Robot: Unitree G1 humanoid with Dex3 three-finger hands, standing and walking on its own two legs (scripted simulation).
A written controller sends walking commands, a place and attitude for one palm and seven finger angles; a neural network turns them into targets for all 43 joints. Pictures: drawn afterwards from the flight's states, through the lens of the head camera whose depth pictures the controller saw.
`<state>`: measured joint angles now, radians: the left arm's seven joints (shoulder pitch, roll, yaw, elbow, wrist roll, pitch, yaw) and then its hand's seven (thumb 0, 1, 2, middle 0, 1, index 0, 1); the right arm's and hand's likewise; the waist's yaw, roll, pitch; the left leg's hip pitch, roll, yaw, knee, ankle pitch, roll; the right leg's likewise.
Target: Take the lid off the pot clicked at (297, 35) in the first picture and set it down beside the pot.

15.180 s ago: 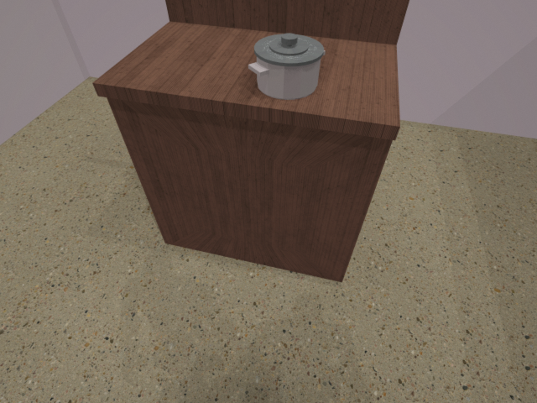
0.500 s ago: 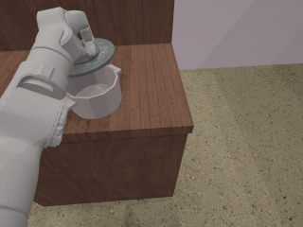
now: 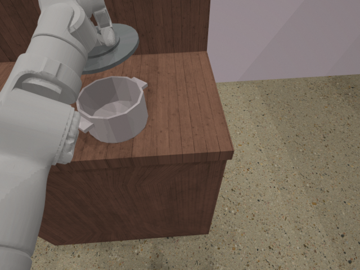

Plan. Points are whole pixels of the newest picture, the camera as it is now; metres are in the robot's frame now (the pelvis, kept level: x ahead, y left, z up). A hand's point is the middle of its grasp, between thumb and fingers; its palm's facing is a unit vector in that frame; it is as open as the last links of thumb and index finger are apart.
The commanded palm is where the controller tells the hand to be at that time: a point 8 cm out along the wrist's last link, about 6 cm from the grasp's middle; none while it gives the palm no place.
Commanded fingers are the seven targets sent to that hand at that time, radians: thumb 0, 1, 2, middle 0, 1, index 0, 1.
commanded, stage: lift the lid straight up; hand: left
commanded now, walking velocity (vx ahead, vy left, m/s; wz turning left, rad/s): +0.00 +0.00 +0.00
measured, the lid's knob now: (93, 35) +0.53 +0.15 +0.27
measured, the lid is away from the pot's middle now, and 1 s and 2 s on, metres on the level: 0.02 0.07 0.18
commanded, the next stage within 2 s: move the lid sideways beside the pot in 0.48 s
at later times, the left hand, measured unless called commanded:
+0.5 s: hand (83, 24) +0.49 +0.15 +0.31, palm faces -0.22 -0.20 -0.95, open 2.9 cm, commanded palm +0.48 +0.15 +0.37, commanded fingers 0.00 0.84 0.84 -0.66 -1.13 -1.18 -1.19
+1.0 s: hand (53, 32) +0.48 +0.20 +0.30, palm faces -0.22 -0.14 -0.97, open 2.9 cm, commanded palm +0.48 +0.20 +0.37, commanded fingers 0.00 0.84 0.84 -0.66 -1.13 -1.18 -1.19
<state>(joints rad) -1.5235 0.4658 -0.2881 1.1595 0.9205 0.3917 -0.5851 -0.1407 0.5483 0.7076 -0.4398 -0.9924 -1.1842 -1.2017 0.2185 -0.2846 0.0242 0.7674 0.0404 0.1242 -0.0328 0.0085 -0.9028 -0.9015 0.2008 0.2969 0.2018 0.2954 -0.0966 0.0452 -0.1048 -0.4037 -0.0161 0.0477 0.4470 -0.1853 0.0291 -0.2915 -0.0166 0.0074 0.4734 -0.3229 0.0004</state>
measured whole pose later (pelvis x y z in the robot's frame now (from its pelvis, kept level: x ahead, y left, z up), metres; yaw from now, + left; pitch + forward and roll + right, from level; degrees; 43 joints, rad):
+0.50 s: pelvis +0.00 +0.00 +0.00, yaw +0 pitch +8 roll +1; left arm -1.60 0.49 -0.29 1.20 0.94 0.45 -0.59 -0.14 0.55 0.71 -0.44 -0.99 -1.18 -1.20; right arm 0.23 -0.31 0.02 0.79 0.04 0.11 -0.04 0.01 -0.90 -0.90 0.20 0.30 0.20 0.30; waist -0.10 0.04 -0.10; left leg -0.40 -0.01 0.04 0.42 -0.17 0.02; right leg -0.28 -0.01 0.00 0.45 -0.31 -0.01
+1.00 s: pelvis +0.00 +0.00 +0.00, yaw +1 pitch +8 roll +0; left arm -1.51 0.60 -0.29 1.10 0.96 0.35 -0.62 -0.14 0.55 0.71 -0.44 -0.99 -1.19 -1.20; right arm 0.19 -0.30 0.02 0.74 0.06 0.17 -0.04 0.01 -0.90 -0.90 0.20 0.30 0.20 0.30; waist -0.08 0.03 -0.09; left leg -0.40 -0.01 0.03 0.45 -0.19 0.03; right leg -0.27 -0.01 0.00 0.45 -0.32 0.00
